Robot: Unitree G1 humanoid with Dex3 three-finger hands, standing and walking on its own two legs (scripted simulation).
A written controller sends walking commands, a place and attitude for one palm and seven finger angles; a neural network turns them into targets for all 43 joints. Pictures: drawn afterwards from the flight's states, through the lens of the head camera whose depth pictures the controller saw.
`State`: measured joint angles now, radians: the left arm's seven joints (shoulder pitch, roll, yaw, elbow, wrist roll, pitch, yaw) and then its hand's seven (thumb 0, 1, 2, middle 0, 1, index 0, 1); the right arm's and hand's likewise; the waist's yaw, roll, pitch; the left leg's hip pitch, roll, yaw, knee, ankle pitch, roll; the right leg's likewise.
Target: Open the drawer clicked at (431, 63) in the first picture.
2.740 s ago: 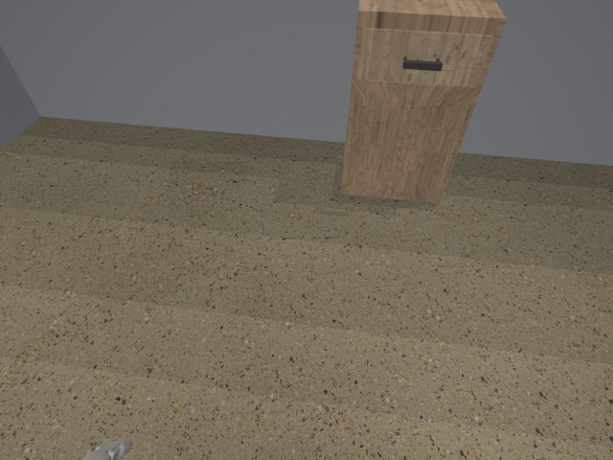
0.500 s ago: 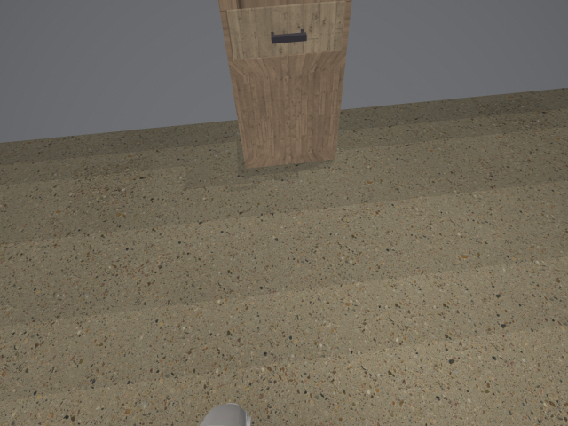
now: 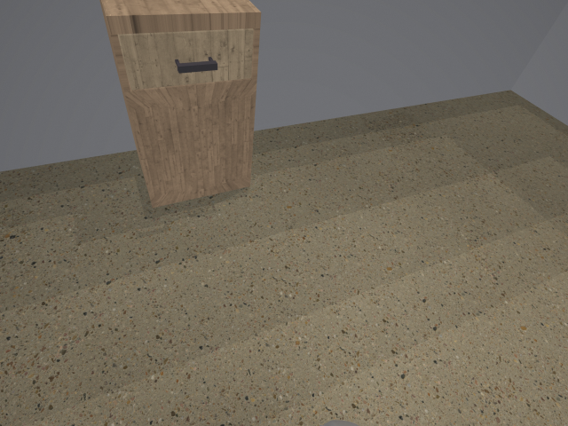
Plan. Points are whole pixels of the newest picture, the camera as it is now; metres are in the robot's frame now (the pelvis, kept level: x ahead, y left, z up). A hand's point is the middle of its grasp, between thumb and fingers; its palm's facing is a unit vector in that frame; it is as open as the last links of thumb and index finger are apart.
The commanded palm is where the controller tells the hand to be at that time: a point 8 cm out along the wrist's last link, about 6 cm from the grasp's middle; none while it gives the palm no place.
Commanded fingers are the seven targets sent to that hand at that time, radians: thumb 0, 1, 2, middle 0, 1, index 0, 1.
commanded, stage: walk to a spot facing it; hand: left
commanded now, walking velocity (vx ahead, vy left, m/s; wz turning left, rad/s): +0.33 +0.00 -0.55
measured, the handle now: (195, 63) +1.20 +0.41 -0.09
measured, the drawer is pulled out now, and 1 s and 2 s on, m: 0.00 0.00 0.00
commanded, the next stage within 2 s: turn to face it in 1.24 s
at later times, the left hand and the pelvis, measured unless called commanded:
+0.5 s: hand (249, 312) +0.37 +0.08 -0.19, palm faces -0.30 -0.95 -0.11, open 7.3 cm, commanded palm none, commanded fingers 0.00 0.90 0.90 -0.20 -0.30 -0.20 -0.30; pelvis +0.21 -0.04 -0.03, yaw -16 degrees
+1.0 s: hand (236, 275) +0.45 +0.13 -0.20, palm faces -0.32 -0.94 -0.16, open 7.4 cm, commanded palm none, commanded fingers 0.00 0.90 0.90 -0.20 -0.30 -0.20 -0.30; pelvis +0.45 -0.06 -0.02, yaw -27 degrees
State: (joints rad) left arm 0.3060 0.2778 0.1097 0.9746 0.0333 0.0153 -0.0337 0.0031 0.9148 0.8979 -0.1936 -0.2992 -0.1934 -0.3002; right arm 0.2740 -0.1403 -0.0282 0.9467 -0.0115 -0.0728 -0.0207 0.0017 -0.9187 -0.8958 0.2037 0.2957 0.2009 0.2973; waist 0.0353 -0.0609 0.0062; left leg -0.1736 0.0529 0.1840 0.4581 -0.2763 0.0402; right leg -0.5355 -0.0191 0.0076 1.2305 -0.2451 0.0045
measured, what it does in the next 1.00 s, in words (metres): walks ahead, turning right: right foot, then left foot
